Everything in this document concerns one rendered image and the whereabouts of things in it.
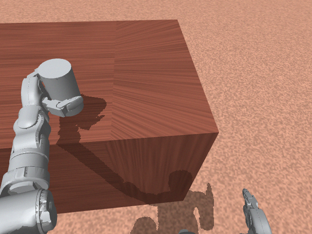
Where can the right robot hand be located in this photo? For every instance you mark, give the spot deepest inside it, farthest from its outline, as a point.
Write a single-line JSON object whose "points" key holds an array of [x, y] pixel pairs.
{"points": [[255, 218]]}

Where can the left robot hand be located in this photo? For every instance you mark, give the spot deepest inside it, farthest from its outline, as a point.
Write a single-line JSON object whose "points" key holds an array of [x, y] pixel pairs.
{"points": [[34, 93]]}

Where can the left robot arm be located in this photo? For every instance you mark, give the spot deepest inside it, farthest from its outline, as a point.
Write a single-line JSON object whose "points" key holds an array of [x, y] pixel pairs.
{"points": [[26, 204]]}

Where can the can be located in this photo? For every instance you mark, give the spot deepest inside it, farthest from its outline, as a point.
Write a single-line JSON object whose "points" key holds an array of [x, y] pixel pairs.
{"points": [[59, 79]]}

